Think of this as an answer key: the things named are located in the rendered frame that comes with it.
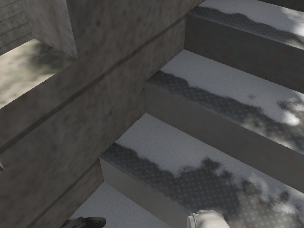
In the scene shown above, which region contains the robot left hand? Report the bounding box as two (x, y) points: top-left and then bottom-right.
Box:
(63, 217), (106, 228)

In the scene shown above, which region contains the robot right thigh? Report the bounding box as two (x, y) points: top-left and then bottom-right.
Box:
(187, 210), (230, 228)

